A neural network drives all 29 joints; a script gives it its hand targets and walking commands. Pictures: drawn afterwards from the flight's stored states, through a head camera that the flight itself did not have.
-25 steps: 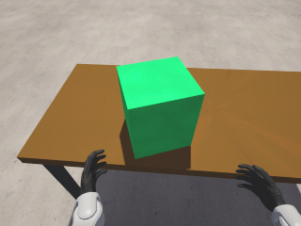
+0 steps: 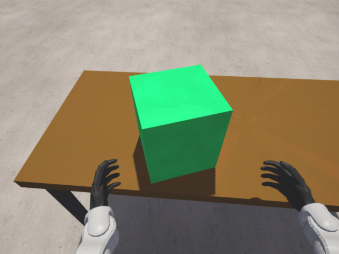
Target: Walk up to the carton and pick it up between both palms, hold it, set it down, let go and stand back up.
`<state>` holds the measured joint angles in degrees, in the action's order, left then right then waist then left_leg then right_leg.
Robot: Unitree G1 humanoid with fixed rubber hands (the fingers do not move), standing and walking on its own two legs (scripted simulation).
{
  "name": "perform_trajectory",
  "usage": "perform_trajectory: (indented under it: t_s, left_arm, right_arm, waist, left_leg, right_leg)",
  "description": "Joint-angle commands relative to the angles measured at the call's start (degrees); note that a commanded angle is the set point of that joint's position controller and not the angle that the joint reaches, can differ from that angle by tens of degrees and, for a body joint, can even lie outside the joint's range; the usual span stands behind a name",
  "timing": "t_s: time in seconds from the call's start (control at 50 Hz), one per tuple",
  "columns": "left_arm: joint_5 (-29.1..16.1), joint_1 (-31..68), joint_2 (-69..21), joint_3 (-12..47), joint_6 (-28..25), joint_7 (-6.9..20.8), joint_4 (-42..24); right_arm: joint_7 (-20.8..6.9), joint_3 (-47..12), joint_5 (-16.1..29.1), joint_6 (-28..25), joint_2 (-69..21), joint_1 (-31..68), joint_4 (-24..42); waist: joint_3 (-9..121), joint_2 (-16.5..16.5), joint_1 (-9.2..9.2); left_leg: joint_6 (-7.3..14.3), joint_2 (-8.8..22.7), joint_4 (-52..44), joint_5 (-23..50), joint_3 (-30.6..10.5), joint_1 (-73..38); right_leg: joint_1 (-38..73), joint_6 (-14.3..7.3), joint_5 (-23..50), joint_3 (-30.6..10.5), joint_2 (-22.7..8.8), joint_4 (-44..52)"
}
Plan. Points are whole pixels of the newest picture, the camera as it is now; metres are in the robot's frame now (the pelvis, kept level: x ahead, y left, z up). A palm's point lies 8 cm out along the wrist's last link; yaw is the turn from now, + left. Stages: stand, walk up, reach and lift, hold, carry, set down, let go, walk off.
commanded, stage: reach and lift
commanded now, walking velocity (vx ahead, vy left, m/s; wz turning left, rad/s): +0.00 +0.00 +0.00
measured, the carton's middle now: (175, 125) +0.47 -0.01 +0.03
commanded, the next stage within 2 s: none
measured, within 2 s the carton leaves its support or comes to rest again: neither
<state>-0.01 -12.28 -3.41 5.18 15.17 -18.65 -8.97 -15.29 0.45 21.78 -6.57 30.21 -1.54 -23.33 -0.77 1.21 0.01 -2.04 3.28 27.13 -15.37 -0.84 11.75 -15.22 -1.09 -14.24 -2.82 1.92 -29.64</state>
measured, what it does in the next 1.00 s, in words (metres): stands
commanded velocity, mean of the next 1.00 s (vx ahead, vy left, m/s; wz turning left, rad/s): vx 0.00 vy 0.00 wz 0.00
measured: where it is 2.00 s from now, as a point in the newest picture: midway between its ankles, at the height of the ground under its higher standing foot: outside the picture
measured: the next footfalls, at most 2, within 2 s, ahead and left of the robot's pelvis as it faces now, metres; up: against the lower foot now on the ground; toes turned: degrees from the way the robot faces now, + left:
none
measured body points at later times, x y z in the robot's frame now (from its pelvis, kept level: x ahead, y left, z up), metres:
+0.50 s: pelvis -0.01 +0.00 +0.00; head -0.01 -0.01 +0.45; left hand +0.28 +0.16 +0.10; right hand +0.33 -0.27 +0.09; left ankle -0.01 +0.16 -0.74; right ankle +0.02 -0.11 -0.74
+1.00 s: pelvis -0.01 +0.00 +0.00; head +0.00 -0.02 +0.45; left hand +0.34 +0.17 +0.13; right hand +0.40 -0.24 +0.13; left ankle -0.01 +0.16 -0.74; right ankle +0.02 -0.11 -0.74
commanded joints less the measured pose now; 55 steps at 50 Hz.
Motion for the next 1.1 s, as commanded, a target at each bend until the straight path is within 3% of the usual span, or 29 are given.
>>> perform_trajectory:
  t_s: [0.0,0.02,0.06,0.08,0.14,0.22,0.28,0.34,0.36,0.4,0.46,0.52,0.54,0.6,0.62,0.66,0.68,0.74,0.78,0.8,0.84,0.86,0.92,0.94,0.96,0.98,1.0,1.02,1.08]
  left_arm:
    - [-1.97,15.20,1.09,-1.15,-0.78,0.04,-15.47]
    - [-2.04,15.19,1.62,-1.93,0.19,0.23,-13.83]
    - [-1.45,18.66,1.92,-2.85,0.78,0.20,-14.43]
    - [-1.94,17.95,1.96,-2.94,1.26,-0.05,-15.44]
    - [-2.36,17.74,2.12,-3.48,2.76,0.23,-17.83]
    - [-2.33,23.09,2.61,-4.30,5.77,0.09,-17.59]
    - [-2.42,23.43,3.23,-6.70,8.72,-0.12,-17.39]
    - [-3.27,31.94,3.12,-7.10,11.58,0.02,-13.16]
    - [-3.07,32.91,3.66,-7.79,11.82,-0.74,-15.07]
    - [-4.39,35.87,4.06,-7.34,13.53,-1.17,-14.43]
    - [-4.85,42.67,4.79,-8.79,15.84,-1.37,-11.92]
    - [-4.99,45.15,4.31,-9.74,17.92,-1.60,-6.99]
    - [-5.20,49.08,4.98,-11.02,18.24,-1.66,-5.76]
    - [-6.11,52.81,5.92,-10.99,19.00,-1.81,-3.24]
    - [-5.30,52.91,6.73,-12.45,19.46,-1.73,-1.72]
    - [-5.87,55.90,7.01,-12.72,20.02,-1.67,1.01]
    - [-5.93,58.44,8.68,-13.94,20.04,-1.77,-1.95]
    - [-5.17,59.73,8.69,-14.73,21.36,-1.47,-0.94]
    - [-6.10,59.70,8.69,-13.98,22.32,-1.08,0.04]
    - [-5.42,60.26,7.97,-14.00,22.23,-1.14,1.31]
    - [-6.20,62.27,8.42,-13.85,23.01,-0.86,-0.19]
    - [-6.05,60.63,8.40,-14.51,22.97,-0.68,1.05]
    - [-6.74,66.12,9.84,-14.85,23.28,-0.23,0.67]
    - [-6.72,65.48,9.73,-14.54,23.41,-0.12,1.18]
    - [-7.64,66.24,10.76,-14.72,23.06,-0.25,-0.08]
    - [-7.55,67.60,10.40,-14.23,23.54,-0.28,-0.41]
    - [-7.72,68.19,11.66,-15.39,23.38,-0.32,-0.51]
    - [-7.54,67.36,11.24,-15.50,23.81,-0.18,1.81]
    - [-7.18,71.67,12.05,-15.26,23.75,-0.50,3.65]
  right_arm:
    - [2.15,5.06,3.65,-1.79,16.88,16.22,10.36]
    - [2.41,4.80,4.08,-1.30,17.67,17.35,9.69]
    - [2.80,3.96,4.13,-0.53,16.83,20.14,9.99]
    - [2.62,4.11,4.19,-0.43,17.97,21.13,9.23]
    - [3.05,3.04,5.88,0.40,18.25,22.27,9.27]
    - [3.28,3.46,6.04,2.47,19.70,28.53,8.37]
    - [3.73,3.58,6.54,4.69,19.87,30.01,6.88]
    - [3.80,3.28,5.23,7.81,19.25,37.91,3.22]
    - [3.44,3.20,5.20,8.27,17.48,38.05,3.62]
    - [3.51,5.32,5.62,9.34,19.35,41.66,3.47]
    - [3.83,4.02,5.10,11.46,17.92,47.02,3.21]
    - [3.26,3.60,4.19,14.18,16.99,48.73,-1.98]
    - [3.23,2.99,4.25,14.50,16.92,52.34,-0.68]
    - [3.26,2.15,4.87,15.87,16.35,54.80,-0.59]
    - [3.31,1.53,4.18,16.49,16.48,55.65,-2.21]
    - [3.76,0.72,3.75,17.45,16.41,57.31,-3.84]
    - [3.93,1.32,3.91,17.40,16.42,57.97,-2.71]
    - [4.71,0.61,4.09,18.12,16.49,60.45,-4.08]
    - [5.11,0.25,4.51,18.12,17.00,61.91,-3.94]
    - [5.03,1.04,3.97,18.57,16.91,61.96,-7.76]
    - [5.40,0.33,5.21,18.44,16.84,64.16,-4.55]
    - [5.37,0.03,4.83,18.83,16.75,63.53,-4.95]
    - [5.55,-1.55,5.31,19.48,16.43,67.40,-5.59]
    - [5.64,-0.70,5.08,19.73,17.34,66.95,-6.98]
    - [5.74,-1.24,5.79,19.47,16.86,68.42,-5.25]
    - [6.17,-0.42,5.30,19.66,16.92,69.22,-5.55]
    - [6.16,-0.94,5.74,19.85,17.15,70.17,-4.80]
    - [5.97,-1.24,5.50,20.52,16.59,70.41,-7.79]
    - [6.00,-0.13,5.46,21.00,17.57,73.39,-10.09]
  waist:
    - [14.56,-9.56,-3.58]
    - [13.87,-11.15,-3.62]
    - [15.05,-10.51,-4.14]
    - [14.97,-8.91,-4.46]
    - [16.77,-9.21,-3.96]
    - [17.26,-8.53,-4.02]
    - [17.29,-7.63,-4.94]
    - [13.83,-8.67,-4.78]
    - [14.98,-7.26,-5.91]
    - [16.50,-6.46,-4.86]
    - [17.68,-8.31,-6.12]
    - [16.48,-6.24,-6.81]
    - [17.75,-8.15,-7.42]
    - [19.06,-9.20,-7.72]
    - [18.11,-9.27,-8.74]
    - [18.73,-9.28,-8.68]
    - [21.58,-10.42,-8.77]
    - [21.86,-7.35,-8.77]
    - [22.98,-8.61,-8.32]
    - [21.80,-5.50,-8.16]
    - [25.27,-7.34,-8.32]
    - [25.32,-6.13,-8.78]
    - [24.55,-6.80,-9.35]
    - [26.20,-7.26,-8.44]
    - [28.20,-6.67,-9.53]
    - [27.60,-5.19,-8.43]
    - [28.24,-5.58,-9.45]
    - [26.85,-6.79,-9.06]
    - [27.13,-4.98,-9.55]
  left_leg:
    - [-0.27,-2.25,-7.10,16.40,3.37,-6.13]
    - [-0.25,-2.61,-7.45,17.94,3.69,-6.42]
    - [-0.24,-2.69,-7.85,15.88,3.80,-5.38]
    - [-0.43,-2.52,-7.65,18.56,3.64,-6.52]
    - [-1.04,-2.40,-6.38,25.30,3.50,-9.12]
    - [-1.34,-2.25,-7.05,23.19,3.52,-9.74]
    - [-1.10,-2.27,-7.56,24.28,3.96,-9.05]
    - [-0.78,-2.25,-9.63,14.67,4.01,-6.18]
    - [-0.45,-1.61,-9.86,13.84,3.98,-6.07]
    - [-0.67,-1.80,-9.83,12.94,3.81,-6.22]
    - [-0.11,-1.66,-10.02,10.74,3.79,-5.14]
    - [-0.43,-1.49,-11.27,8.12,4.11,-3.86]
    - [0.12,-1.83,-11.28,6.36,4.85,-1.84]
    - [0.68,-2.18,-11.04,5.43,4.90,-0.39]
    - [0.61,-2.24,-10.76,5.40,5.01,0.35]
    - [0.83,-2.69,-10.74,6.16,5.12,1.81]
    - [1.00,-2.68,-10.22,7.05,4.82,1.48]
    - [-0.08,-2.73,-10.05,10.85,4.78,-0.09]
    - [-0.04,-2.73,-9.52,13.97,4.91,-1.52]
    - [-0.59,-2.67,-9.17,13.72,4.44,-1.50]
    - [-0.18,-2.76,-9.01,14.59,4.64,-1.39]
    - [-0.40,-2.62,-8.73,16.68,4.55,-2.31]
    - [-0.77,-2.70,-8.34,16.63,4.24,-2.15]
    - [-0.93,-2.54,-8.03,17.29,4.66,-2.20]
    - [-1.10,-2.85,-7.61,19.62,4.58,-2.29]
    - [-1.55,-2.72,-7.28,18.64,4.07,-2.87]
    - [-1.28,-2.78,-7.24,18.81,4.13,-3.25]
    - [-1.04,-2.68,-7.67,18.05,4.15,-1.41]
    - [-1.49,-2.50,-8.18,15.22,4.02,-1.09]
  right_leg:
    - [8.35,-2.44,19.48,-0.03,2.72,8.64]
    - [9.05,-2.21,22.00,0.01,2.76,9.20]
    - [9.38,-2.11,20.09,-0.86,2.42,8.83]
    - [8.84,-2.14,21.89,-0.03,2.67,8.56]
    - [9.93,-2.51,28.55,0.11,3.62,8.53]
    - [9.01,-2.70,24.34,0.46,3.88,9.20]
    - [10.80,-2.62,25.89,0.16,4.00,9.30]
    - [7.99,-2.76,15.21,-0.76,3.41,10.98]
    - [7.55,-3.24,13.60,-0.66,3.57,10.80]
    - [7.01,-3.22,11.64,-0.72,3.22,11.08]
    - [6.31,-3.01,9.59,-1.24,3.26,11.01]
    - [5.77,-3.31,6.47,-0.98,2.85,11.50]
    - [6.24,-2.84,4.65,-1.68,2.73,11.32]
    - [7.13,-2.38,2.97,-2.22,2.88,10.76]
    - [7.28,-2.50,1.92,-2.59,2.44,10.95]
    - [8.41,-1.66,3.85,-2.19,2.69,10.46]
    - [9.90,-1.60,5.64,-1.79,2.87,9.86]
    - [10.52,-1.62,11.19,-1.36,2.86,10.08]
    - [10.32,-1.52,14.76,-0.42,3.54,9.84]
    - [9.18,-2.11,13.48,-0.69,3.40,9.55]
    - [10.22,-1.67,15.42,-0.71,3.52,9.44]
    - [9.90,-1.86,16.90,-0.89,3.59,9.40]
    - [10.05,-1.44,17.09,-0.44,3.58,9.60]
    - [9.97,-1.34,18.65,-0.07,3.80,9.18]
    - [11.29,-1.32,21.08,-0.57,3.55,8.93]
    - [9.82,-1.43,20.09,-0.18,3.68,9.00]
    - [10.14,-1.38,19.99,-0.61,3.51,9.09]
    - [9.67,-1.35,19.04,-0.51,3.49,9.24]
    - [8.20,-1.72,15.53,-0.30,3.67,9.13]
